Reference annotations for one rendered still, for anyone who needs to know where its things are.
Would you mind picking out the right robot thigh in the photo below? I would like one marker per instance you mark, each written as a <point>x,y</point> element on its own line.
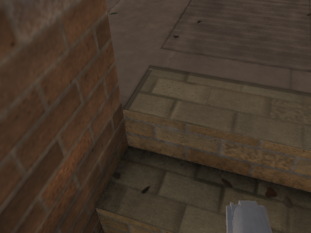
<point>246,217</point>

